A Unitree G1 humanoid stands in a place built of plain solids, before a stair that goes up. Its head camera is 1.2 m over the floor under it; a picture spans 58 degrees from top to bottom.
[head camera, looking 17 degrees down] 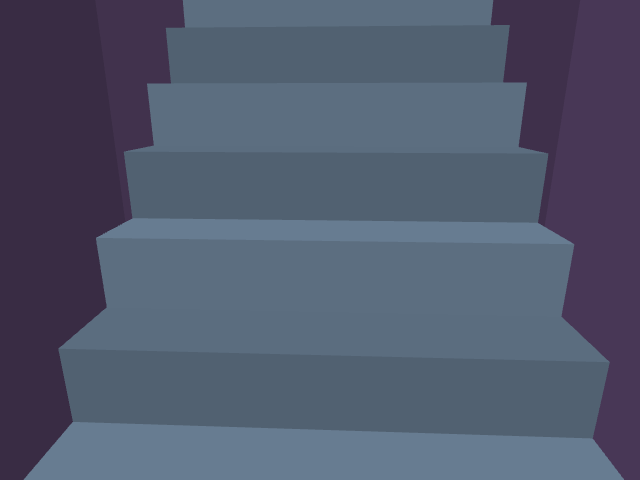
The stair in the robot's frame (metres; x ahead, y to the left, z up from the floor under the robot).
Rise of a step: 0.21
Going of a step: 0.23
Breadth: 1.30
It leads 3 degrees to the right of straight ahead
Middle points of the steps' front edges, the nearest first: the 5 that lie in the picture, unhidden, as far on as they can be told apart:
0.90 -0.02 0.64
1.12 -0.03 0.86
1.35 -0.04 1.07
1.57 -0.05 1.28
1.80 -0.06 1.50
